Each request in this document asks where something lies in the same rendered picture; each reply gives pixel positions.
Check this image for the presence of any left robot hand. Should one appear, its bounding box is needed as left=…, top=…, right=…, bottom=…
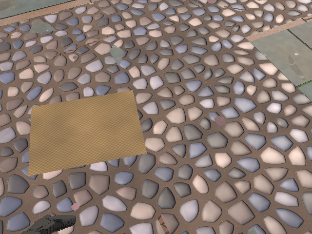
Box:
left=21, top=214, right=76, bottom=234

